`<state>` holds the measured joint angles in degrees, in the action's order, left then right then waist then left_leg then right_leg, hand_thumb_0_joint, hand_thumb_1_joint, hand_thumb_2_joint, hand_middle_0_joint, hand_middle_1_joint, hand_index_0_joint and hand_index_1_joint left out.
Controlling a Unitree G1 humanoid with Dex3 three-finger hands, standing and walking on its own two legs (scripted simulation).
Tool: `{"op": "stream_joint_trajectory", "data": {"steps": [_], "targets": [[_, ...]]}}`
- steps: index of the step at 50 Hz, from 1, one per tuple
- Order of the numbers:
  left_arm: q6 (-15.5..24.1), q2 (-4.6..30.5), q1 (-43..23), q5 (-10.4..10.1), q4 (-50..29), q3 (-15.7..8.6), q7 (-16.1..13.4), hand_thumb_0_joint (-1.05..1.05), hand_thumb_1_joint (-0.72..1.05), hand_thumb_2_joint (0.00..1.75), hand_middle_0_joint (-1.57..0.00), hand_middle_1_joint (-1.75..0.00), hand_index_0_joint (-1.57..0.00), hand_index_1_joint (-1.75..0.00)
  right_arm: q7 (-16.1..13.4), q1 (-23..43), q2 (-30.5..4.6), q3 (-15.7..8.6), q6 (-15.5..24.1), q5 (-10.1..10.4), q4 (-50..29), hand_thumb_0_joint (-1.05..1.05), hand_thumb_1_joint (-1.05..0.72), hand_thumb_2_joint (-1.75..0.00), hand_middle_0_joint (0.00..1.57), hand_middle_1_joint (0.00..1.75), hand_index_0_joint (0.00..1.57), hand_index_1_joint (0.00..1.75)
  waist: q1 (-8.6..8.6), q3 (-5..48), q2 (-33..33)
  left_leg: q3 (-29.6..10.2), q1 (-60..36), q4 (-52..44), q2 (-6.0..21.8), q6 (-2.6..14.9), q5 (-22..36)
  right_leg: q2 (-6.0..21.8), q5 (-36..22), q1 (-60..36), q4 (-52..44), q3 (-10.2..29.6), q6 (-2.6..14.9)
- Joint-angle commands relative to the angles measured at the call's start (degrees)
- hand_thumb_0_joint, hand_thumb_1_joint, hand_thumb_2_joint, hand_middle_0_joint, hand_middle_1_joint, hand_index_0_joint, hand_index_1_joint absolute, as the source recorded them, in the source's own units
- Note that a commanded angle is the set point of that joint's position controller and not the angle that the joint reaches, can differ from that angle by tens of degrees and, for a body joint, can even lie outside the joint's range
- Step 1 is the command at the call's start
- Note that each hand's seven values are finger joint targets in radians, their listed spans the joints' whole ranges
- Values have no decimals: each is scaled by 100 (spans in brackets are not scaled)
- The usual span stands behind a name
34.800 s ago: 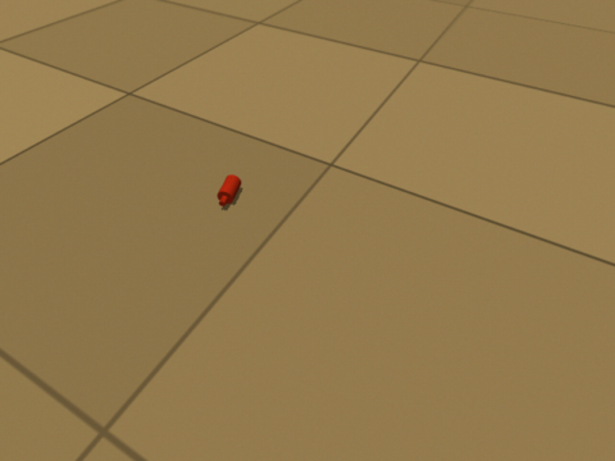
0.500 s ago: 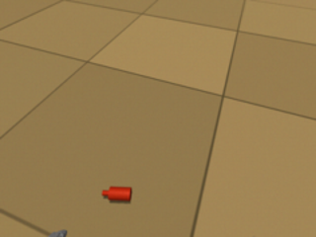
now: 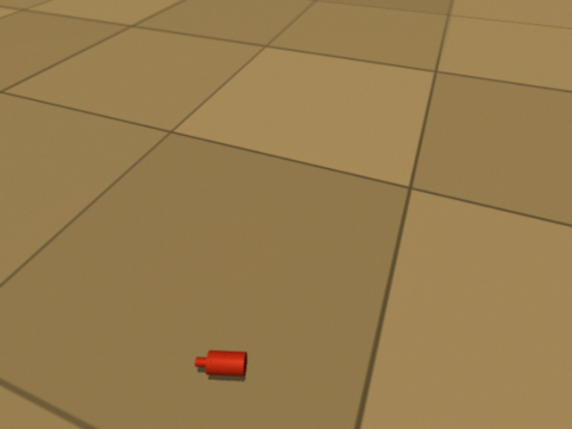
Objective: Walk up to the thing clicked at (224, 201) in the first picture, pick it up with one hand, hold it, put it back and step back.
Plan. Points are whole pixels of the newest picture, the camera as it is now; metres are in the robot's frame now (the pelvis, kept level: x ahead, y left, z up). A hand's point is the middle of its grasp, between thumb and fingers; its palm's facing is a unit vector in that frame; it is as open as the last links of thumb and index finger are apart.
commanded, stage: stand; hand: left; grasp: from above
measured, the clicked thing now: (220, 362) +0.49 +0.26 -0.74
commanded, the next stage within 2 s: step back in 1.72 s
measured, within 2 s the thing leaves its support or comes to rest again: neither
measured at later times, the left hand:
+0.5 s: hand out of the picture +0.06 +0.24 -0.16, palm faces +0.02 -0.94 -0.34, open 7.4 cm
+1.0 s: hand out of the picture +0.07 +0.24 -0.15, palm faces +0.02 -0.94 -0.35, open 7.4 cm
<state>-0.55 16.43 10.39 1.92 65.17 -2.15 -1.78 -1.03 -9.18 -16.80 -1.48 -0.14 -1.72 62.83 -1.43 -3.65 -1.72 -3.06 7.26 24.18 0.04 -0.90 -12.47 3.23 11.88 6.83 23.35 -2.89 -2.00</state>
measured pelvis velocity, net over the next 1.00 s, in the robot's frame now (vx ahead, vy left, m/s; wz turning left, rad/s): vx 0.01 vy -0.01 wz -0.01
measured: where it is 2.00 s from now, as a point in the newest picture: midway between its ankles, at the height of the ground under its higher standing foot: outside the picture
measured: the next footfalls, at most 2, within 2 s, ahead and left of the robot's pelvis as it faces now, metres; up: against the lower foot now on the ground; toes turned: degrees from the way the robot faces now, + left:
none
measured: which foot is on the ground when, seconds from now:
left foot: down 0.00-1.00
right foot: down 0.00-1.00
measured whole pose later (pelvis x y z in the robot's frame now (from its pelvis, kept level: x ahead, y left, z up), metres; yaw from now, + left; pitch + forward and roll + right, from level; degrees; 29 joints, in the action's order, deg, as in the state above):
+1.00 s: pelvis +0.01 -0.01 +0.00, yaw +0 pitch -3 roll +0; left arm 0.1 18.3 6.1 1.1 66.8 -2.0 -0.4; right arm -0.4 -7.1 -19.0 -0.2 0.5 -1.3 65.2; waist -0.6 -3.4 -1.2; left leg -3.0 6.1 20.0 1.2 -1.8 -10.7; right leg 2.1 10.4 6.2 19.8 -3.0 -1.1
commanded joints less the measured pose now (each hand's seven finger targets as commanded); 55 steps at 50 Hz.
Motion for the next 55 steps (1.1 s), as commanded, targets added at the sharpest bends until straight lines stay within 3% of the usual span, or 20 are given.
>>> {"op": "stream_joint_trajectory", "data": {"steps": [1, 22, 29, 33, 39, 49, 55], "targets": [[129, 1141, -234, -22, -246, -187, -48, 0, 90, 90, -20, -30, -20, -30, -68, 175, -1064, -205, 94, 32, -285, 0, -90, -90, 20, 30, 20, 30, 51, 13, 136, -429, 348, -660, 483, 224, 109, 347, -15, -29, -598, 468, 216], [150, 1321, -556, -70, -146, -191, 14, 0, 90, 90, -20, -30, -20, -30, -55, 238, -1246, -122, 121, 53, -113, 0, -90, -90, 20, 30, 20, 30, 77, 175, 131, -372, 244, -719, 575, 202, 459, 399, -260, -180, -725, 526, 246], [157, 1315, -603, -92, -144, -188, 26, 0, 90, 90, -20, -30, -20, -30, -56, 304, -1253, -97, 149, 61, -103, 0, -90, -90, 20, 30, 20, 30, 71, 361, 146, -356, 59, -709, 630, 193, 972, 415, -717, -269, -636, 481, 265], [166, 1306, -656, -93, -155, -181, 39, 0, 90, 90, -20, -30, -20, -30, -53, 300, -1289, -91, 151, 56, -84, 0, -90, -90, 20, 30, 20, 30, 99, 371, 133, -317, 104, -695, 634, 199, 938, 426, -763, -309, -677, 501, 253], [156, 1329, -670, -89, -147, -179, 64, 0, 90, 90, -20, -30, -20, -30, -37, 384, -1306, -90, 152, 60, -86, 0, -90, -90, 20, 30, 20, 30, 79, 238, 111, -336, 215, -844, 617, 181, 507, 386, -364, -217, -717, 483, 255], [195, 1356, -670, -94, -191, -170, 68, 0, 90, 90, -20, -30, -20, -30, -20, 427, -1361, -103, 157, 71, -112, 0, -90, -90, 20, 30, 20, 30, 106, 400, 160, -328, 30, -736, 658, 203, 908, 437, -675, -228, -724, 501, 264], [175, 1401, -634, -109, -188, -172, 86, 0, 90, 90, -20, -30, -20, -30, -12, 410, -1342, -76, 161, 72, -81, 0, -90, -90, 20, 30, 20, 30, 109, 313, 121, -314, 125, -830, 634, 169, 694, 416, -546, -192, -724, 501, 274]]}}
